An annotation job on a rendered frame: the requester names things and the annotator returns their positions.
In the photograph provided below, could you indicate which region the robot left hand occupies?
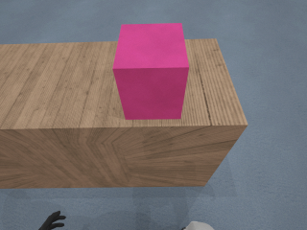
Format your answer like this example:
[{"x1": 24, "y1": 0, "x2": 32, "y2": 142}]
[{"x1": 38, "y1": 211, "x2": 66, "y2": 230}]

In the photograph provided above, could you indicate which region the carton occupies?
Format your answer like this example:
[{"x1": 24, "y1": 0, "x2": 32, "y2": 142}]
[{"x1": 112, "y1": 23, "x2": 189, "y2": 120}]

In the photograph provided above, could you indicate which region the pedestal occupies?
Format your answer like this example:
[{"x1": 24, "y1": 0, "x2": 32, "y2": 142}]
[{"x1": 0, "y1": 38, "x2": 248, "y2": 189}]

